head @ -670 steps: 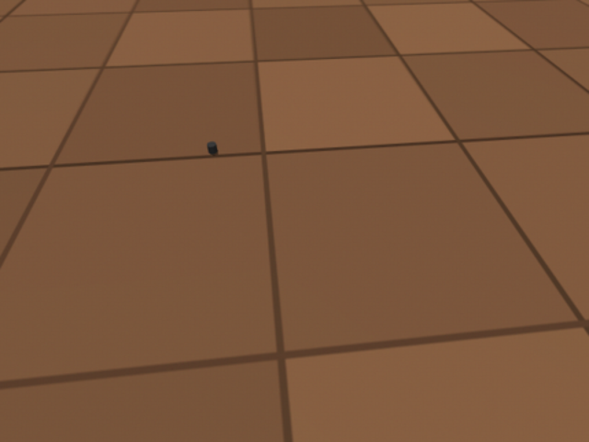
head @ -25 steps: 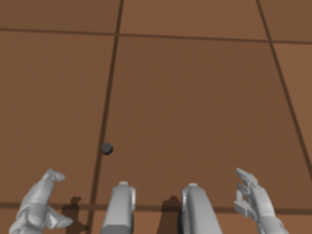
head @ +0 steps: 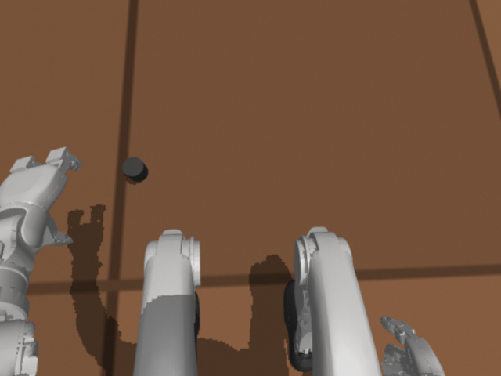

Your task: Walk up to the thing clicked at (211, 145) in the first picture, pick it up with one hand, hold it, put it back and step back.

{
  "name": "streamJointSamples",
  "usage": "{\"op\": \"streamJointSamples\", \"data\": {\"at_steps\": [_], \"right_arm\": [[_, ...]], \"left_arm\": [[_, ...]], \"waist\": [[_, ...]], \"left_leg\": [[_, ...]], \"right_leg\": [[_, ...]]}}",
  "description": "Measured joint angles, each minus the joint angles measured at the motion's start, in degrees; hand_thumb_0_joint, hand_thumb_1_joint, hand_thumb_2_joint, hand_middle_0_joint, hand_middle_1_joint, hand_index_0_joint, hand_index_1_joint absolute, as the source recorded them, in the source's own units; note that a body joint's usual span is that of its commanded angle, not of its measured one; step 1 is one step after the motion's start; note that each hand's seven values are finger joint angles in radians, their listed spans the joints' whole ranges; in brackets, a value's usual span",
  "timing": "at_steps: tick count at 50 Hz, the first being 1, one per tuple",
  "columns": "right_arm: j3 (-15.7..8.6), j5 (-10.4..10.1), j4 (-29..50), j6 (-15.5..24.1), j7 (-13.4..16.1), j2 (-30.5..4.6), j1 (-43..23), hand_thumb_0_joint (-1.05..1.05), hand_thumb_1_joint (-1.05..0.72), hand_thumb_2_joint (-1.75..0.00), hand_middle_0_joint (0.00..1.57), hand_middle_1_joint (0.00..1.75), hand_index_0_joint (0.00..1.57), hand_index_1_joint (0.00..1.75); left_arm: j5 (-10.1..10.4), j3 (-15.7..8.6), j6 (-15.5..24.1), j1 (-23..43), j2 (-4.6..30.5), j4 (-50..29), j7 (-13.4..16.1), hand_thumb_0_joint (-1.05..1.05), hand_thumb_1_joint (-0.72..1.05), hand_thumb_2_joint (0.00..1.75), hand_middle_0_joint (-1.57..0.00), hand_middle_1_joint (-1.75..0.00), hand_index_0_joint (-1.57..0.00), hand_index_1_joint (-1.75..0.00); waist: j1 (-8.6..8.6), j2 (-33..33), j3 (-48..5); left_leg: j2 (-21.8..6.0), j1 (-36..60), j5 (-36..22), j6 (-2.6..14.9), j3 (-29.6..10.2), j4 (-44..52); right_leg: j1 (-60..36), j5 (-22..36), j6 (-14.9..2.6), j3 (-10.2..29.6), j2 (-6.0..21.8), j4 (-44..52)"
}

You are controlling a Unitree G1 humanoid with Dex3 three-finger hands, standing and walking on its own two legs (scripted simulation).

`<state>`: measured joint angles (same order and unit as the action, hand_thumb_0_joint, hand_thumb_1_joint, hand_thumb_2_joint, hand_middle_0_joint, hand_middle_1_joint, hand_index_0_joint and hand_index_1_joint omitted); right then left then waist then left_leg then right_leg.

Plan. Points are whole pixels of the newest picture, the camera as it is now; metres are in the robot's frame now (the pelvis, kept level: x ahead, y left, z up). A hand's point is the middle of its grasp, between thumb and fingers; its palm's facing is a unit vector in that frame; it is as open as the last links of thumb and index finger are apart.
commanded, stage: rise first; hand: left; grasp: from above
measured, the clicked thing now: (135, 169) +0.51 +0.29 -0.37
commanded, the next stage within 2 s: approach in 1.06 s
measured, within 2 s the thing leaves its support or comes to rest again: neither
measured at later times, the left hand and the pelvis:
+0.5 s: hand (80, 184) +0.42 +0.34 -0.21, palm faces -0.47 -0.05 -0.88, open 13.7 cm; pelvis +0.00 +0.01 -0.05, yaw -2 degrees
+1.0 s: hand (95, 177) +0.45 +0.33 -0.24, palm faces -0.47 -0.07 -0.88, open 13.9 cm; pelvis +0.01 +0.02 -0.07, yaw -3 degrees
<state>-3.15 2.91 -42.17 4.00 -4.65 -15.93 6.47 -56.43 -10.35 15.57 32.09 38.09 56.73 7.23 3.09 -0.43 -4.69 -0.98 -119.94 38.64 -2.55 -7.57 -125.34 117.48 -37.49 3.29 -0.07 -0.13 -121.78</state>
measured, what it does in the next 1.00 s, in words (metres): lowers itself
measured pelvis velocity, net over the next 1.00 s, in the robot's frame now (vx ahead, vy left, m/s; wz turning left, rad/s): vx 0.01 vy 0.02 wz -0.06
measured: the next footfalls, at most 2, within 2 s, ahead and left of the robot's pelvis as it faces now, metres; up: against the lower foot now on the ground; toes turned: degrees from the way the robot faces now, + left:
none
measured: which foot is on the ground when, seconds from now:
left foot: down 0.00-1.00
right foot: down 0.00-1.00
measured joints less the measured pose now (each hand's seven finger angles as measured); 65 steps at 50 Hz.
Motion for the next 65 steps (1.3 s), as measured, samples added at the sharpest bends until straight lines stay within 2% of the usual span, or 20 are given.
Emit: {"op": "streamJointSamples", "data": {"at_steps": [3, 8, 13, 21, 23, 36, 46, 58, 65], "right_arm": [[0.42, 0.53, -0.44, -1.17, -0.32, 0.11, 1.02, 0.01, -0.88, -0.9, 0.2, 0.3, 0.21, 0.3], [1.28, 1.42, -1.21, -2.68, -0.84, 0.04, 2.1, 0.01, -0.89, -0.9, 0.2, 0.3, 0.21, 0.3], [1.8, 2.45, -1.22, -3.58, -1.44, -0.03, 2.22, 0.01, -0.89, -0.9, 0.2, 0.3, 0.21, 0.3], [2.34, 3.95, -1.18, -4.01, -2.3, 0.08, 0.97, 0.01, -0.9, -0.9, 0.2, 0.3, 0.21, 0.3], [2.45, 4.28, -1.3, -4.03, -2.48, 0.23, 0.69, 0.01, -0.9, -0.9, 0.2, 0.3, 0.21, 0.3], [3.86, 6.06, -1.36, -3.03, -3.31, 1.08, -0.49, 0.0, -0.9, -0.9, 0.2, 0.3, 0.21, 0.3], [4.6, 6.49, -1.22, -2.87, -3.8, 1.1, 0.07, 0.0, -0.9, -0.9, 0.2, 0.3, 0.21, 0.3], [5.37, 7.02, -1.15, -2.98, -4.15, 0.53, 0.68, 0.0, -0.9, -0.9, 0.2, 0.3, 0.21, 0.3], [6.1, 7.55, -1.25, -2.71, -4.36, 0.29, 0.34, 0.0, -0.91, -0.9, 0.2, 0.3, 0.21, 0.3]], "left_arm": [[-2.9, -0.07, 1.38, 1.77, 1.17, 2.34, 1.14, 0.0, -0.53, 1.03, -0.07, -1.06, -0.08, -1.06], [-7.59, 0.43, 3.2, 5.35, 2.68, 6.92, 4.82, 0.0, -0.52, 1.03, -0.08, -1.03, -0.08, -1.03], [-12.1, 0.72, 3.42, 9.05, 4.17, 11.47, 7.61, 0.0, -0.51, 1.01, -0.09, -0.98, -0.09, -0.98], [-17.12, 1.26, 3.93, 13.41, 5.89, 17.47, 10.26, 0.0, -0.46, 0.96, -0.13, -0.93, -0.13, -0.93], [-17.85, 1.42, 4.05, 14.07, 6.11, 18.72, 10.94, 0.0, -0.44, 0.95, -0.14, -0.92, -0.14, -0.92], [-20.09, 1.69, 2.99, 18.31, 7.12, 24.07, 14.86, 0.0, -0.42, 0.91, -0.16, -0.93, -0.17, -0.92], [-19.57, 1.4, 1.76, 19.3, 7.45, 25.46, 15.38, 0.0, -0.47, 0.95, -0.11, -0.99, -0.13, -0.98], [-19.35, 0.05, 2.55, 19.31, 8.7, 25.86, 15.87, 0.0, -0.51, 0.98, -0.09, -1.03, -0.1, -1.01], [-19.72, 1.76, 2.67, 21.19, 9.37, 27.98, 16.72, 0.0, -0.51, 0.98, -0.08, -1.04, -0.09, -1.03]], "waist": [[1.01, -0.01, 0.29], [2.71, 0.19, 0.28], [4.26, 0.38, 0.22], [5.66, 0.68, 0.32], [5.81, 0.86, 0.26], [7.1, 1.75, 0.86], [8.05, 1.4, 1.54], [8.7, 1.5, 2.61], [9.3, 2.11, 3.05]], "left_leg": [[0.23, -1.89, -0.2, 0.22, -0.4, -2.0], [0.6, -4.23, -0.22, 0.6, -0.68, -4.59], [0.94, -6.26, -0.17, 0.97, -0.91, -6.66], [1.3, -8.96, 0.0, 1.52, -1.03, -9.28], [1.33, -9.5, 0.15, 1.62, -1.04, -9.87], [1.64, -12.43, 0.84, 1.92, -1.3, -12.93], [1.62, -13.38, 1.58, 1.91, -1.52, -13.96], [1.62, -14.09, 2.17, 1.57, -2.26, -15.03], [1.68, -14.43, 2.21, 1.35, -2.52, -15.63]], "right_leg": [[1.45, 0.19, 0.05, -0.17, -0.1, -1.51], [3.2, 0.06, -0.17, -0.21, -0.13, -3.6], [4.71, -0.14, -0.34, -0.27, -0.13, -5.28], [6.79, -0.52, -0.18, -0.14, -0.2, -7.45], [7.24, -0.7, -0.14, -0.09, -0.25, -7.97], [9.67, -1.5, -0.05, -0.01, -0.42, -10.62], [10.6, -2.05, 0.22, -0.06, -0.55, -11.48], [11.32, -2.32, 0.57, -0.53, -0.76, -12.23], [11.73, -2.28, 0.64, -0.65, -0.85, -12.81]]}}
